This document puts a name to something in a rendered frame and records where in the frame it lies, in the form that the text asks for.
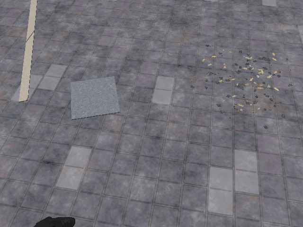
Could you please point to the robot left hand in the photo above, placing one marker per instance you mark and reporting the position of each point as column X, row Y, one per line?
column 56, row 222

